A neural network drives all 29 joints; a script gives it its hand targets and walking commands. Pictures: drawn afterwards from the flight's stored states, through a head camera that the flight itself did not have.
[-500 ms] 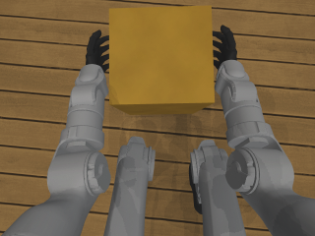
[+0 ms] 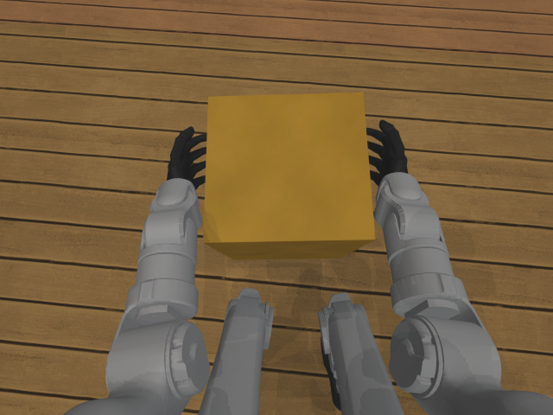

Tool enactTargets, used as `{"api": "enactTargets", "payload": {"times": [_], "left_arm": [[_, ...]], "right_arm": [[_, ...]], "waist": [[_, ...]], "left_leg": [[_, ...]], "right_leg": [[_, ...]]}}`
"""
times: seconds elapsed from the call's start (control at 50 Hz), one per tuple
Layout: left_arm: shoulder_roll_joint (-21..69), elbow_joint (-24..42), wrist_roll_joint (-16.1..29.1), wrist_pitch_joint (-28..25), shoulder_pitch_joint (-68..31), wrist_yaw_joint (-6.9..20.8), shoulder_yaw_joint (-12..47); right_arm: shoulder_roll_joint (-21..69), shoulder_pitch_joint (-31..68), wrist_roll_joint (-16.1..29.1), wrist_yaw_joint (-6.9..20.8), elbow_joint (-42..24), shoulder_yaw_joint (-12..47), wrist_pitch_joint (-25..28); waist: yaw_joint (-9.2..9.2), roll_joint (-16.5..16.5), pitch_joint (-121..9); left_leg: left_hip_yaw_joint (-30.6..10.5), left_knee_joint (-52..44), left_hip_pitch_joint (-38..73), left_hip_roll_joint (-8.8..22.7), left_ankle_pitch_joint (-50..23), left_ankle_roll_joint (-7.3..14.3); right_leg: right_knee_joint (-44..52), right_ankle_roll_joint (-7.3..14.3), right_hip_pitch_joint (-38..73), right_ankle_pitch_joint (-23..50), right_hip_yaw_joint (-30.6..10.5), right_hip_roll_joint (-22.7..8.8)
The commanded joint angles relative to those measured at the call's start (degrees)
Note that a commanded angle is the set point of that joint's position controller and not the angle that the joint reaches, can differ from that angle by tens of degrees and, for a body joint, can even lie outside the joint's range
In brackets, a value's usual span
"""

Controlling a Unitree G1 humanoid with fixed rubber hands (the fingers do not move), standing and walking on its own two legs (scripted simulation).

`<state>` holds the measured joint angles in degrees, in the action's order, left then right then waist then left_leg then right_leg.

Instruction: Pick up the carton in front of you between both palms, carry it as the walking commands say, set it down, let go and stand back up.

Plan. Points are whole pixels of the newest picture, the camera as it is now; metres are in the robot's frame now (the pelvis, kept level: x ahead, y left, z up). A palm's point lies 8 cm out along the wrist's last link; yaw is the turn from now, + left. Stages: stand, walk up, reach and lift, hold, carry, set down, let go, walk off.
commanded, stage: reach and lift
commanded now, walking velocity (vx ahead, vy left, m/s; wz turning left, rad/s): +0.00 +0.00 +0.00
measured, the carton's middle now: (286, 191) +0.45 +0.03 -0.12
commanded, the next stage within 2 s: hold in 1.96 s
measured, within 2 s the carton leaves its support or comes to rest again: neither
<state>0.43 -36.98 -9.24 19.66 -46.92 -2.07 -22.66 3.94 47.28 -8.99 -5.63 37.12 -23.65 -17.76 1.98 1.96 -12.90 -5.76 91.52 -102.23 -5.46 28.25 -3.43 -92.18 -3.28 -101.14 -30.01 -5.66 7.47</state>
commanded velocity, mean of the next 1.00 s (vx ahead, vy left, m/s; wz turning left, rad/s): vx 0.00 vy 0.00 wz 0.00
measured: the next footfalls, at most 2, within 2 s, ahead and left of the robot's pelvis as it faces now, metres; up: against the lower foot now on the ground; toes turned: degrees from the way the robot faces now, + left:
none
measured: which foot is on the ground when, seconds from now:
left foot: down 0.00-1.00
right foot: down 0.00-1.00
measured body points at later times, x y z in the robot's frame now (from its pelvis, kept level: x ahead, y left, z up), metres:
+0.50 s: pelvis +0.06 +0.00 +0.15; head +0.15 +0.01 +0.59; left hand +0.41 +0.17 +0.10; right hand +0.42 -0.14 +0.11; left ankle +0.10 +0.13 -0.51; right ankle +0.09 -0.13 -0.51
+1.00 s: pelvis +0.08 +0.00 +0.23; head +0.05 +0.00 +0.68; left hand +0.38 +0.16 +0.24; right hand +0.39 -0.15 +0.24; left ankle +0.10 +0.13 -0.51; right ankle +0.09 -0.13 -0.51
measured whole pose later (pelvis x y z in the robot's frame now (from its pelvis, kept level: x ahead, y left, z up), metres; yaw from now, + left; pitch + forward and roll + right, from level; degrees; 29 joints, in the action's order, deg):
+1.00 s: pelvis +0.08 +0.00 +0.23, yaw +1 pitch -1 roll +0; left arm 8.5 -22.0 -13.9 33.2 -14.0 -1.1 -14.1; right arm 8.6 14.6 -13.8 -1.1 22.9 -15.2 -31.6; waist 0.3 0.3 -5.1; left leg -8.1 26.4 -12.7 -2.7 13.0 -0.8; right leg -26.7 -0.6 -11.6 -14.3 -8.7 2.9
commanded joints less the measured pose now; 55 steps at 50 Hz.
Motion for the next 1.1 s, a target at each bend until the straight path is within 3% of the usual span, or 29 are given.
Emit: {"api": "enactTargets", "payload": {"times": [0.0, 0.2, 0.48, 0.62, 0.76, 0.88, 1.02, 1.08], "left_arm": [[61.4, 0.0, 9.1, -0.6, -32.8, 14.1, 33.4], [62.2, -0.8, 7.4, -2.1, -22.0, 13.8, 33.5], [62.6, 1.5, 5.4, -3.7, -7.0, 13.4, 35.8], [62.8, 4.8, 5.8, -1.4, -0.2, 13.5, 38.4], [63.4, 10.6, 7.4, 4.2, 4.5, 14.2, 42.0], [62.7, 15.8, 8.2, 10.5, 6.6, 14.8, 43.2], [61.4, 12.9, 4.9, 14.4, 4.4, 15.8, 36.3], [62.4, 13.4, 5.2, 14.2, 0.4, 16.3, 36.2]], "right_arm": [[62.1, 32.9, 8.1, 13.9, 2.0, 34.3, 0.0], [62.5, 21.0, 6.2, 13.8, 3.1, 33.9, 1.2], [62.3, 5.6, 4.6, 14.1, 0.9, 36.7, 2.3], [61.9, -1.4, 4.8, 15.2, -2.2, 39.2, -0.2], [61.6, -6.4, 6.1, 16.9, -7.7, 41.8, -5.9], [61.1, -9.1, 7.0, 18.1, -12.2, 42.3, -12.1], [59.1, -6.1, 4.2, 19.6, -10.4, 36.3, -16.2], [60.1, -2.2, 4.5, 20.1, -11.0, 36.4, -16.0]], "waist": [[1.6, -1.0, -49.7], [0.54, -1.5, -39.2], [-0.36, -1.7, -27.8], [-0.8, -1.8, -21.7], [-1.19, -2.5, -14.2], [-1.6, -2.2, -5.9], [-1.59, -1.6, 4.4], [-1.54, -1.7, 2.6]], "left_leg": [[8.3, -13.1, 37.4, -3.9, -12.8, 1.5], [6.0, -24.4, 48.1, -3.3, -13.9, 1.9], [2.2, -41.8, 67.4, -1.7, -21.8, 3.0], [1.0, -50.9, 78.5, -0.7, -27.9, 3.1], [0.9, -60.0, 89.3, -0.1, -31.4, 2.5], [1.0, -66.7, 95.4, 0.3, -29.9, 2.2], [1.8, -69.9, 94.6, 0.7, -18.6, 2.9], [2.0, -69.5, 95.3, 0.7, -17.8, 3.1]], "right_leg": [[13.7, 0.9, 29.1, 10.2, 7.9, 3.8], [25.4, 1.4, 40.6, 12.2, 5.1, 2.6], [43.4, 2.2, 61.5, 21.0, 1.1, 0.3], [52.5, 2.5, 73.0, 27.7, 0.1, -0.7], [61.4, 2.5, 83.9, 31.3, 0.1, -1.6], [68.0, 2.4, 90.5, 30.3, 0.3, -2.2], [71.4, 2.8, 89.6, 19.4, 1.1, -2.7], [71.0, 3.1, 89.9, 18.4, 1.4, -2.8]]}}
